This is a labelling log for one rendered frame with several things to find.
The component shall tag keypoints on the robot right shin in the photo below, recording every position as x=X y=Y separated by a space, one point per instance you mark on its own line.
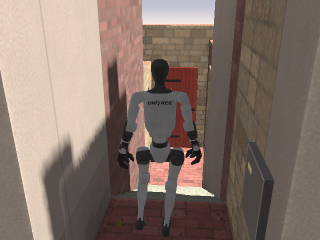
x=169 y=205

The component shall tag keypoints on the robot right upper arm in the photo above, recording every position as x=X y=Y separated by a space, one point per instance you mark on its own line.
x=186 y=110

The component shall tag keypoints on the left robot hand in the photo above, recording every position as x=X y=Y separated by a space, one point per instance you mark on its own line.
x=123 y=157

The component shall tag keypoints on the robot left forearm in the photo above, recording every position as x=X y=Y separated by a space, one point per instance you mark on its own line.
x=125 y=140

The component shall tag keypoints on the robot right forearm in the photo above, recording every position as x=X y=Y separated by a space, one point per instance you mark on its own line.
x=193 y=138

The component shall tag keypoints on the left robot foot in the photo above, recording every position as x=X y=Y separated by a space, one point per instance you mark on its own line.
x=139 y=224

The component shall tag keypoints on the right robot hand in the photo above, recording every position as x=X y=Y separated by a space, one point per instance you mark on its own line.
x=192 y=154

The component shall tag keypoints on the robot left upper arm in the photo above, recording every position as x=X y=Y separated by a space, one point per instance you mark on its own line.
x=133 y=111

